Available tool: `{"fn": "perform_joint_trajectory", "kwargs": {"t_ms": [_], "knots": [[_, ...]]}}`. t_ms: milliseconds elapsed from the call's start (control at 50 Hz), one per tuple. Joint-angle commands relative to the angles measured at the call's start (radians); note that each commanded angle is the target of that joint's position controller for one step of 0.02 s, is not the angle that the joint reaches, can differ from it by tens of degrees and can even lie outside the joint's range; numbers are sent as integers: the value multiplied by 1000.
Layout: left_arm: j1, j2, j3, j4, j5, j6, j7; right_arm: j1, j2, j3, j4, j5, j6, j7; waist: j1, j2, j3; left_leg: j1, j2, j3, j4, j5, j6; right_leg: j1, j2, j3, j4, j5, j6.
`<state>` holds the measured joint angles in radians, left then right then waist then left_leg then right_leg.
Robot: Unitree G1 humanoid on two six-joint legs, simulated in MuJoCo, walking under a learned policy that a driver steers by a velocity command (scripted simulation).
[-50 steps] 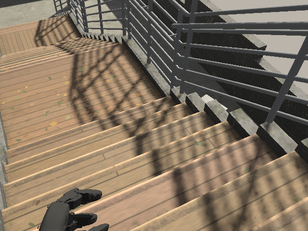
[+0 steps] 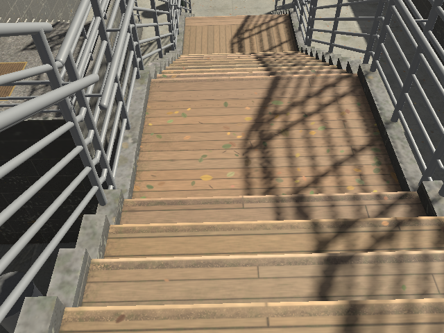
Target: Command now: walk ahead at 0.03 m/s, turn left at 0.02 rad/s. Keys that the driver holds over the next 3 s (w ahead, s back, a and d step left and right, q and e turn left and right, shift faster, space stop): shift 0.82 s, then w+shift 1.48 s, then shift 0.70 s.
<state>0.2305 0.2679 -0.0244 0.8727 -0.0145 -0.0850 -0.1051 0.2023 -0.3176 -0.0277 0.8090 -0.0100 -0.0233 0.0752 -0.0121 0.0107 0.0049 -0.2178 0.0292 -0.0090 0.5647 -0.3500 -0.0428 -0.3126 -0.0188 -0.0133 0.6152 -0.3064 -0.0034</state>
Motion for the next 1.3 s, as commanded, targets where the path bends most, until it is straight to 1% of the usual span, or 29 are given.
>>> {"fn": "perform_joint_trajectory", "kwargs": {"t_ms": [20,100,240,320,820,840,860,880,900,920,940,960,980,1000,1020,1040,1060,1080,1100,1120,1140,1160,1180,1200,1220,1240,1260,1280,1300], "knots": [[-40,158,43,-61,2,-2,6,13,-107,-36,-46,2,1,-1,-12,-38,-91,-24,-6,32,-108,353,12,235,-24,51,-140,514,-2],[-45,169,54,-58,8,21,-3,52,-119,-50,-21,-1,16,-1,-8,-20,-58,-47,-1,44,-158,305,-2,280,-9,23,-180,464,2],[-95,191,68,-61,14,31,6,52,-133,-60,1,-8,26,-5,-9,-5,-40,-32,6,58,-205,329,3,324,17,-2,-223,441,-1],[-95,186,70,-47,14,40,12,68,-127,-61,22,-10,32,-8,-12,1,-30,-9,8,65,-223,350,0,330,28,-9,-244,440,-2],[56,94,69,100,13,85,29,172,-36,-59,160,-9,67,-7,-8,9,52,68,-17,88,-311,319,3,306,55,-27,-353,328,10],[89,156,96,110,31,83,43,207,-97,-83,171,-27,66,-20,-6,8,47,61,-23,97,-294,26,38,298,60,-32,-343,-12,-22],[118,198,116,113,55,71,56,249,-132,-100,177,-54,61,-33,-11,0,111,-1,13,56,-291,-267,99,221,32,6,-338,-326,-70],[163,199,128,127,72,52,70,296,-135,-107,185,-70,46,-48,-14,-5,178,-38,45,30,-257,-405,154,135,-1,37,-305,-454,-117],[175,149,122,130,78,33,84,325,-90,-97,190,-80,28,-65,-19,13,177,-29,66,10,-224,-382,190,109,-17,43,-247,-425,-140],[143,74,107,119,76,18,95,305,-23,-77,174,-84,7,-78,-19,26,138,-10,85,-11,-218,-312,206,116,-19,36,-182,-339,-146],[101,17,92,95,76,7,102,250,24,-60,141,-76,-11,-86,-11,49,106,-10,105,-33,-225,-261,221,122,-4,6,-109,-253,-140],[66,-15,82,74,75,-3,102,217,27,-55,117,-62,-25,-90,-11,80,97,-24,134,-70,-237,-256,245,110,23,-38,-18,-182,-122],[35,-43,70,52,84,-15,93,163,14,-51,84,-59,-37,-92,-5,111,105,-75,176,-120,-247,-243,279,120,66,-97,127,-92,-99],[-12,-24,70,29,92,-24,90,181,13,-46,84,-55,-45,-87,-26,125,136,-91,266,-223,-260,-304,327,29,50,-46,197,-113,-107],[-21,-19,67,-10,90,-31,90,175,-3,-36,79,-50,-59,-95,-3,121,151,-85,284,-259,-233,-326,344,-15,61,-75,138,-161,-111],[16,-15,63,-14,87,-40,94,176,-32,-36,83,-55,-69,-94,27,75,165,-126,256,-211,-155,-283,334,55,62,-90,39,-143,-117],[145,86,100,91,36,2,90,56,-195,-109,112,20,-36,-83,81,218,154,-148,167,-121,26,-142,220,111,-20,-59,5,11,-91],[388,195,131,160,21,14,97,-42,-92,-85,39,-4,-23,-76,170,-50,95,-358,8,67,369,-64,140,342,-48,55,-91,21,-108],[551,283,151,233,22,11,97,-117,5,-56,-13,-21,-27,-78,248,-370,100,-651,-98,67,679,-270,112,441,-227,490,-248,69,-218],[551,235,135,234,27,8,97,-165,8,-53,-19,-19,-28,-94,238,-181,188,-873,-34,-100,716,-242,129,470,-331,595,-223,13,-284],[502,188,124,226,44,9,99,-154,4,-55,9,-3,-30,-100,209,-64,196,-892,-6,-138,717,-174,126,438,-344,569,-177,-11,-285],[430,167,120,210,61,12,104,-124,1,-60,33,1,-30,-100,157,-19,191,-865,15,-134,695,-111,121,370,-335,517,-133,18,-275],[333,134,109,178,57,11,109,-129,-1,-62,29,-12,-28,-96,104,-3,180,-800,35,-121,636,-40,106,271,-309,461,-112,52,-262],[271,116,104,166,75,4,105,-62,6,-65,54,-24,-19,-85,60,-40,140,-700,36,-122,606,86,98,180,-276,384,-73,-17,-242],[243,90,95,158,69,-1,100,-65,27,-58,52,-33,-6,-75,40,-84,111,-586,10,-54,601,182,94,54,-241,326,-71,-8,-225],[203,22,78,166,56,-24,105,-112,36,-59,43,-17,-15,-60,18,-33,120,-499,17,-130,407,533,99,-59,-167,232,-8,-239,-180],[184,29,75,158,45,-39,110,-133,53,-51,41,-12,-16,-46,17,-63,106,-411,-25,-64,368,684,96,-134,-150,199,-13,-292,-175],[126,58,83,147,27,-49,115,-107,63,-39,51,-17,-14,-24,-31,-42,87,-177,-30,-21,257,897,93,-327,-116,137,-24,-396,-149],[84,85,87,133,17,-47,115,-98,66,-31,61,-12,-9,-11,-40,-60,76,-36,-42,20,225,914,89,-388,-108,102,-27,-398,-142]]}}
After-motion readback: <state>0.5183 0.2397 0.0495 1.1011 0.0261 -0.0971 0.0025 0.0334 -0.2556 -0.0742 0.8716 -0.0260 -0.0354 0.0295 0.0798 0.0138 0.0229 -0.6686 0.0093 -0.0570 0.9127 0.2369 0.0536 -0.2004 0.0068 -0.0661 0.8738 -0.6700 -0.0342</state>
